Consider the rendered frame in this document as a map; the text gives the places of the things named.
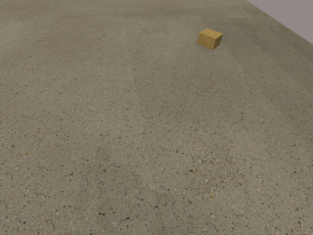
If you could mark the carton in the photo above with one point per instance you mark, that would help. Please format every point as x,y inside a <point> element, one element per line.
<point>210,38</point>

